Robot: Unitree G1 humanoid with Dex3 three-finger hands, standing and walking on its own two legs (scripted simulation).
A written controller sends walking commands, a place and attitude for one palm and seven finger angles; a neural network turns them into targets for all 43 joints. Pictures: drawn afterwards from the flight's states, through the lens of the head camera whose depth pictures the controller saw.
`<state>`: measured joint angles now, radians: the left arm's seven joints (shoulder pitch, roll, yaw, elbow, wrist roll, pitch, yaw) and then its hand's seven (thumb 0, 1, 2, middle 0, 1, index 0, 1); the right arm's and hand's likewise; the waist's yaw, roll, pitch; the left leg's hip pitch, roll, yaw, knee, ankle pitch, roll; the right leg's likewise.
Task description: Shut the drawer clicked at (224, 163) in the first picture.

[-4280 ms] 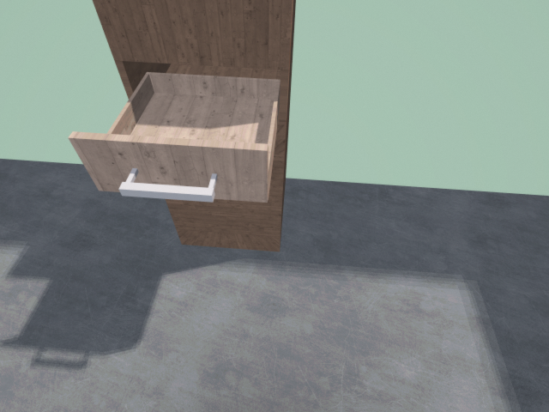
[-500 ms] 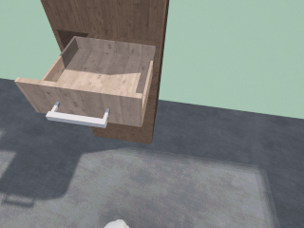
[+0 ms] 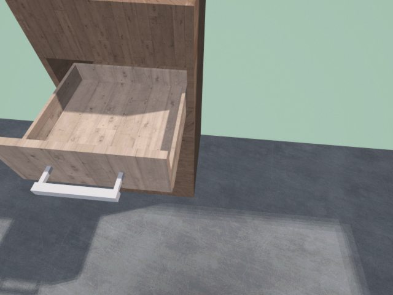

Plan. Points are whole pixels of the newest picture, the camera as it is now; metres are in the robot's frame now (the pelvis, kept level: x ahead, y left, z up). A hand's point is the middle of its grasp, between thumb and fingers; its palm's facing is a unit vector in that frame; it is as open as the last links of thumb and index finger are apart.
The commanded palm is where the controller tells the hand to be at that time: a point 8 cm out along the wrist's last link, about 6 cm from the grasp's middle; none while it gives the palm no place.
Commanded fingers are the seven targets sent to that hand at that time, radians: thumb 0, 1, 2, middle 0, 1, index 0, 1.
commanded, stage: come to a stop and stand still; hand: left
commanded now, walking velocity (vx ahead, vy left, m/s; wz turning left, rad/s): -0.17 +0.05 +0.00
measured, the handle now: (80, 183) +0.33 +0.28 -0.01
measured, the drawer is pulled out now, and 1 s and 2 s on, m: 0.30 0.30 0.30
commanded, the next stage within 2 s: look again from close up in 1.48 s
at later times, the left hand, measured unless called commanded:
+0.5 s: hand out of the picture +0.00 +0.24 -0.18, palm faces +0.05 -0.97 -0.25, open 7.4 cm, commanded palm none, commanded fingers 0.00 0.90 0.90 -0.20 -0.30 -0.20 -0.30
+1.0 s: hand out of the picture -0.20 +0.20 -0.18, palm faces +0.12 -0.97 -0.21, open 7.4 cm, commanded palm none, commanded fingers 0.00 0.90 0.90 -0.20 -0.30 -0.20 -0.30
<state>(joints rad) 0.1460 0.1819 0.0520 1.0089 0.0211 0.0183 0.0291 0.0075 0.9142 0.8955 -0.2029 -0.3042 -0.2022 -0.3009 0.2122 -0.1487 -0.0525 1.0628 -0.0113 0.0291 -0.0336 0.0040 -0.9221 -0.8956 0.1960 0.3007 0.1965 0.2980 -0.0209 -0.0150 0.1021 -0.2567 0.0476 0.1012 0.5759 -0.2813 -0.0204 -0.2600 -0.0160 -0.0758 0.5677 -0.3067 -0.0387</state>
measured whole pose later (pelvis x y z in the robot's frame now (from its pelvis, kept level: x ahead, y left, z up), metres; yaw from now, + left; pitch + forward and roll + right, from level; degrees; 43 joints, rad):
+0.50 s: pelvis -0.05 +0.04 -0.01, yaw -1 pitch -4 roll -1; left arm 0.27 0.21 0.03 0.96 0.03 0.05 0.04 0.01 0.91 0.90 -0.20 -0.30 -0.20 -0.30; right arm 0.22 -0.16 -0.03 0.90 -0.03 0.01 0.00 0.00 -0.91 -0.90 0.19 0.30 0.20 0.30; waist 0.02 0.00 0.02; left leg -0.31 0.00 0.06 0.64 -0.26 0.05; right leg -0.27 -0.03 0.00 0.69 -0.42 -0.02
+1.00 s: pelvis -0.15 +0.03 -0.01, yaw +1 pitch -3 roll +0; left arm 0.45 0.14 0.03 1.02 0.03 0.03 0.03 0.01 0.91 0.90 -0.20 -0.30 -0.20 -0.30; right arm 0.30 -0.19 -0.06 1.02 -0.03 0.07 -0.01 0.01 -0.91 -0.90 0.19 0.30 0.20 0.30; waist 0.03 0.02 -0.02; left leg -0.46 -0.04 0.03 0.61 -0.25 0.02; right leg -0.24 0.02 -0.06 0.59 -0.34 -0.07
